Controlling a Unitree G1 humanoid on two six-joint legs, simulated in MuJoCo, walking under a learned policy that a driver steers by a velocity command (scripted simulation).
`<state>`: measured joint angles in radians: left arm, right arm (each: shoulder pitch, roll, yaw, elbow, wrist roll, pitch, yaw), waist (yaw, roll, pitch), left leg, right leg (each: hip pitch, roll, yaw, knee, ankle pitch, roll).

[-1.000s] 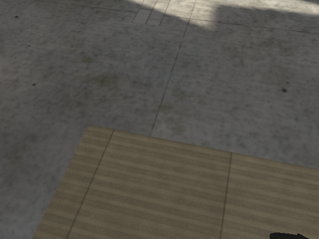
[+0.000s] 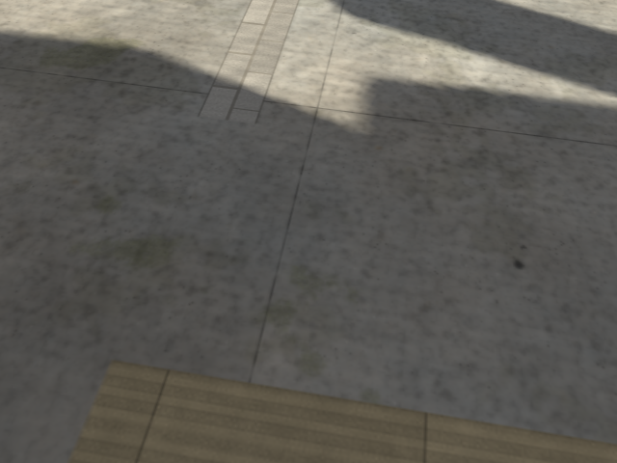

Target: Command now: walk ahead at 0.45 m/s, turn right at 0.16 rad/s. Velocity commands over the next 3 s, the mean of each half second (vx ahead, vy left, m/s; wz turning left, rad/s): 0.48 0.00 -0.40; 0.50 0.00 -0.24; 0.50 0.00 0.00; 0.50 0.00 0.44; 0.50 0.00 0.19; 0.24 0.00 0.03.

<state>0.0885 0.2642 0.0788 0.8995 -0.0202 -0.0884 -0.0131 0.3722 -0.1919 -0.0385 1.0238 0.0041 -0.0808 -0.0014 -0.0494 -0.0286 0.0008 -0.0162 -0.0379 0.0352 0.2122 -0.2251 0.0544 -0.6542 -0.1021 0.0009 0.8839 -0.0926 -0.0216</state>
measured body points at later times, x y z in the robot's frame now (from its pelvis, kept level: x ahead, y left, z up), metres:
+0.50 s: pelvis +0.28 -0.07 +0.00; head +0.31 -0.09 +0.44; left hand +0.40 +0.18 -0.13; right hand +0.40 -0.37 -0.10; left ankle +0.45 +0.09 -0.68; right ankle +0.28 -0.13 -0.75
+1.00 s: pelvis +0.57 -0.09 +0.00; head +0.60 -0.09 +0.45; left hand +0.81 +0.10 -0.11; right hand +0.51 -0.36 -0.13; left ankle +0.59 +0.00 -0.75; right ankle +0.61 -0.28 -0.68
